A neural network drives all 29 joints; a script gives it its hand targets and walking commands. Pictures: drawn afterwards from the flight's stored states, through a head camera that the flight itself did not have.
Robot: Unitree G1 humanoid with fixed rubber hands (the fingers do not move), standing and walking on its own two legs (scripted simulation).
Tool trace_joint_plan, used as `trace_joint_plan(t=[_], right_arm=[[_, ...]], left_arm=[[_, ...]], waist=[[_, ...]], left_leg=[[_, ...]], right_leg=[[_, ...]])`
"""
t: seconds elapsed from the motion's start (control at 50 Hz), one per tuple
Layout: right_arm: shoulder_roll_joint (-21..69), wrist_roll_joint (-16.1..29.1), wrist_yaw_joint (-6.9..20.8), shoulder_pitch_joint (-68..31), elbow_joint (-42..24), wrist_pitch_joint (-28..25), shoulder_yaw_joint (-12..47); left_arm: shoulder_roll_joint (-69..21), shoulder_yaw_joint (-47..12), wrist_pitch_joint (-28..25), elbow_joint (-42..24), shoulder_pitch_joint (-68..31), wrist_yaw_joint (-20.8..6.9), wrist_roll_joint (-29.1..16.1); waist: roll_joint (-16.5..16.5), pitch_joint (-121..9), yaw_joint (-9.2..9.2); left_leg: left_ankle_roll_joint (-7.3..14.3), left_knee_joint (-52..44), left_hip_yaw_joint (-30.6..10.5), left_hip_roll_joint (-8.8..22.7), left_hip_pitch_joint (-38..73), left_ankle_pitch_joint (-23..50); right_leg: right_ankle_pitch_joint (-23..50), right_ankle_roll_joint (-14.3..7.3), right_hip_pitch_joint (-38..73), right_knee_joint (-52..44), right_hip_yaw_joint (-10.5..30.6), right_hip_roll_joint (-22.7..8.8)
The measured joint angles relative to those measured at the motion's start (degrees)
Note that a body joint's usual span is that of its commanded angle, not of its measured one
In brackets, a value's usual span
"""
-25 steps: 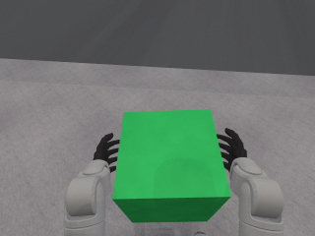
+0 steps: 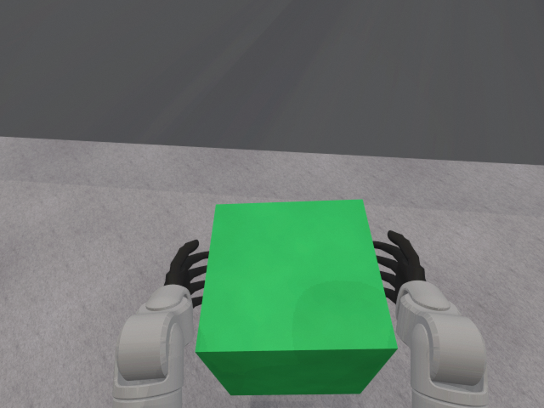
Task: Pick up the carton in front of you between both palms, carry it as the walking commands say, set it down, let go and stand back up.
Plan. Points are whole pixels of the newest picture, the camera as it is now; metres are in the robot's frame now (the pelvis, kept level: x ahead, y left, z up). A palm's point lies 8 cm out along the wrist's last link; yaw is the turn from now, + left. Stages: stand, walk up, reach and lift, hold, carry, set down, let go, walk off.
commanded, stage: carry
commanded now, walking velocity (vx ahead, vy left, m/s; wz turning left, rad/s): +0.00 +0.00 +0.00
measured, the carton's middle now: (291, 304) +0.28 +0.00 +0.00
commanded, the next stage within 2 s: none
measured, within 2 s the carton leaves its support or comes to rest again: neither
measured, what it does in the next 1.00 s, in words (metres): walks ahead: left foot, then right foot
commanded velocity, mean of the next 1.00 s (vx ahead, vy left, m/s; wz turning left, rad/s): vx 0.00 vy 0.00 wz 0.00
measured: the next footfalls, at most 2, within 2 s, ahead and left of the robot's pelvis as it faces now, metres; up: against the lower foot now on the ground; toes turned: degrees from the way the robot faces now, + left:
left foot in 0.02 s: +0.17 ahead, +0.10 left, +0.00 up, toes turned -21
right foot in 0.20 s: +0.06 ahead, -0.11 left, +0.00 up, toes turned -9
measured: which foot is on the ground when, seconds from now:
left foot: up 0.00-0.00, down 0.02-1.00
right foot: down 0.00-0.08, up 0.10-0.18, down 0.20-1.00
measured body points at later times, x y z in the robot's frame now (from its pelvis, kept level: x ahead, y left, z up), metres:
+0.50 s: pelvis +0.14 +0.01 +0.00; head +0.14 +0.01 +0.45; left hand +0.42 +0.15 +0.05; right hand +0.42 -0.15 +0.07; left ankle +0.13 +0.10 -0.74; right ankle +0.02 -0.10 -0.73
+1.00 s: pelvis +0.13 +0.00 -0.01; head +0.12 -0.01 +0.44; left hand +0.43 +0.13 +0.01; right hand +0.42 -0.17 +0.02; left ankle +0.13 +0.10 -0.74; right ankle +0.02 -0.10 -0.74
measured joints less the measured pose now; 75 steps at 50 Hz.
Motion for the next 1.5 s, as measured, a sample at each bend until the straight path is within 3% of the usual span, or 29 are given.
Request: trace_joint_plan(t=[0.02, 0.06, 0.1, 0.12, 0.16, 0.22, 0.32, 0.5, 0.78, 1.0, 1.1, 1.28, 1.5], right_arm=[[0.02, 0.06, -0.03, -0.24, -0.44, 0.31, -0.08], [0.10, 0.00, -0.10, -1.11, 0.62, 0.14, -0.05], [0.26, 0.08, -0.09, -2.80, 2.66, 0.27, -0.46], [0.35, 0.17, -0.07, -3.44, 3.47, 0.43, -0.74], [0.47, 0.22, -0.05, -4.12, 4.44, 0.86, -1.19], [0.48, 0.23, -0.01, -4.39, 3.98, 1.26, -1.63], [0.43, 0.09, 0.16, -4.13, 4.63, 0.97, -2.04], [0.28, -1.38, 1.19, -3.16, 9.03, -1.84, -1.76], [0.13, -3.84, 2.69, -1.84, 17.57, -12.12, -1.64], [0.64, -7.11, 3.98, -5.47, 30.68, -24.29, -5.21], [0.83, -7.54, 4.09, -6.50, 33.97, -28.07, -6.48], [0.63, -6.52, 3.59, -5.43, 31.55, -26.61, -5.31], [0.78, -7.31, 3.91, -6.28, 33.33, -25.26, -6.12]], left_arm=[[0.00, -0.01, 0.31, -0.44, -0.24, -0.03, 0.06], [0.00, 0.90, 0.89, 0.01, -1.41, -0.16, 0.19], [-0.08, 1.92, 1.76, 0.71, -2.60, -0.17, 0.56], [-0.11, 2.21, 2.15, 1.01, -2.97, -0.17, 0.78], [-0.15, 2.41, 2.64, 1.62, -3.32, -0.19, 1.05], [-0.25, 2.34, 2.95, 1.57, -3.90, -0.17, 1.13], [-0.24, 1.88, 2.27, 2.89, -3.79, -0.23, 1.31], [-0.08, 1.39, -1.33, 7.48, -2.13, -0.92, 2.13], [-0.02, 1.24, -11.50, 16.47, -1.33, -2.11, 4.35], [-0.52, 4.40, -23.63, 30.59, -5.91, -3.20, 7.25], [-0.70, 5.50, -27.51, 34.01, -6.92, -3.09, 7.55], [-0.49, 4.67, -25.95, 31.24, -5.66, -2.67, 6.43], [-0.62, 5.26, -24.57, 33.09, -6.57, -2.98, 7.20]], waist=[[0.17, -0.32, -0.05], [-2.11, -1.15, -0.21], [-3.48, -1.16, -0.33], [-3.49, -1.05, -0.39], [-3.00, -1.09, -0.32], [-3.14, -0.87, -0.44], [-2.32, -3.08, -0.60], [-0.98, -4.52, -0.04], [-0.96, -4.31, -0.09], [-1.44, -3.00, 0.03], [-1.33, -1.99, -0.27], [-1.08, -1.93, -0.25], [-0.95, -2.81, 0.06]], left_leg=[[0.21, -3.20, 1.06, -0.05, 1.94, 3.64], [4.51, -2.42, 2.71, -1.22, 3.73, -1.10], [6.33, -1.34, 3.51, -1.68, 4.52, -4.58], [5.00, -1.75, 3.53, -1.42, 5.03, -3.76], [4.97, -2.81, 3.54, -1.07, 6.31, -4.79], [5.60, -2.37, 3.73, -1.39, 7.64, -7.23], [4.75, 0.38, 3.15, -0.99, 7.91, -10.65], [3.23, 3.19, 2.01, 0.21, 8.51, -11.69], [2.48, 4.06, 1.12, 0.84, 9.34, -13.69], [2.32, 4.49, 1.17, 0.89, 9.01, -14.21], [2.37, 4.83, 1.24, 1.10, 8.47, -13.26], [2.33, 3.49, 1.04, 1.55, 8.22, -10.74], [2.24, 1.63, 0.80, 1.88, 7.94, -7.99]], right_leg=[[-2.17, 0.61, 0.75, 1.94, 0.20, 0.06], [-4.77, 1.83, 0.08, 7.49, 1.15, -1.84], [-7.17, 2.30, -2.61, 13.58, 3.78, -2.23], [-9.17, 2.18, -3.88, 14.86, 4.93, -1.71], [-9.19, 1.68, -5.46, 12.09, 6.02, -0.83], [1.29, 1.79, -5.56, 4.97, 5.80, -1.43], [-2.18, 2.39, -4.56, 6.56, 4.93, -1.53], [-1.05, 2.50, -3.04, 7.01, 3.52, -0.97], [-2.77, 1.77, -2.49, 8.44, 2.18, -0.79], [-5.34, 1.01, -2.79, 8.88, 2.03, -1.01], [-5.48, 0.49, -3.43, 9.48, 1.93, -0.99], [-3.77, -0.16, -4.24, 9.46, 1.62, -0.49], [-2.03, -0.83, -5.18, 9.17, 1.32, -0.02]])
